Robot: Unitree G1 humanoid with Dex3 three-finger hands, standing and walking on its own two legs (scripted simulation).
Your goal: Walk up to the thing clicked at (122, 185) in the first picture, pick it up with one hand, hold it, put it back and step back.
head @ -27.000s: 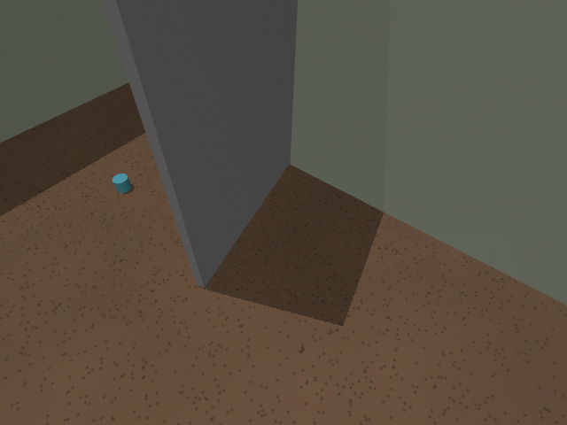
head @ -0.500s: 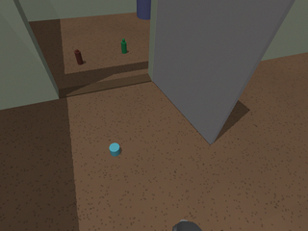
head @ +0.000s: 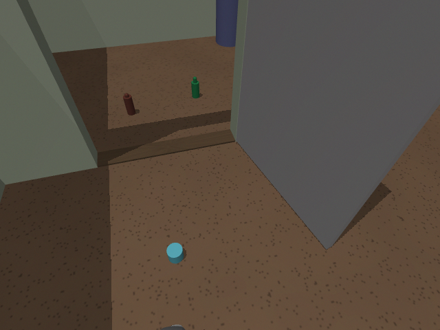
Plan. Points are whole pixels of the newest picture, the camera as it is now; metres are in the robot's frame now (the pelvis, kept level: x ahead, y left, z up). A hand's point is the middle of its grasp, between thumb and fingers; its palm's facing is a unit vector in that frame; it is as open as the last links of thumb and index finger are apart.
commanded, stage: walk up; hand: left
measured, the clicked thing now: (175, 253) +0.56 +0.23 -0.73
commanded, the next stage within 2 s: none
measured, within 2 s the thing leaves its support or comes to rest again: neither
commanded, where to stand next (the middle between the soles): +0.18 +0.00 m, yaw -1 degrees
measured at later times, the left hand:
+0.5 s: hand (111, 282) +0.24 +0.26 -0.15, palm faces -0.08 -0.92 -0.37, open 7.4 cm
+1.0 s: hand (105, 296) +0.21 +0.26 -0.14, palm faces +0.00 -0.95 -0.32, open 7.4 cm
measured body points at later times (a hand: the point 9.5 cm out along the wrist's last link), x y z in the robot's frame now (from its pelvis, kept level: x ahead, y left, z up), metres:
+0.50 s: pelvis +0.11 +0.01 -0.01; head +0.15 +0.00 +0.43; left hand +0.25 +0.31 -0.12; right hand +0.16 -0.31 -0.14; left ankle +0.10 +0.14 -0.71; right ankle +0.20 -0.12 -0.73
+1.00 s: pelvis +0.13 +0.00 +0.02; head +0.14 +0.01 +0.47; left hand +0.21 +0.31 -0.12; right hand +0.22 -0.31 -0.11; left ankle +0.12 +0.14 -0.73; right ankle +0.20 -0.12 -0.73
